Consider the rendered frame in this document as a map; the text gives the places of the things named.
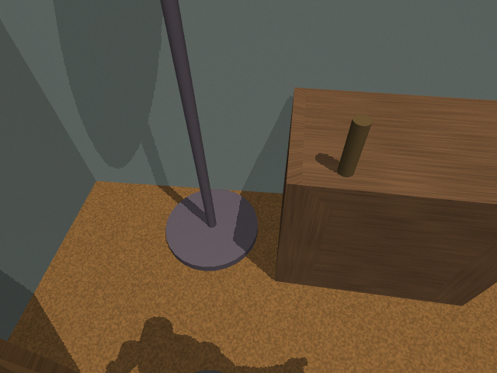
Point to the can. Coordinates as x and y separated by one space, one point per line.
355 141

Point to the coat stand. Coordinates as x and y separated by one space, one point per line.
212 229

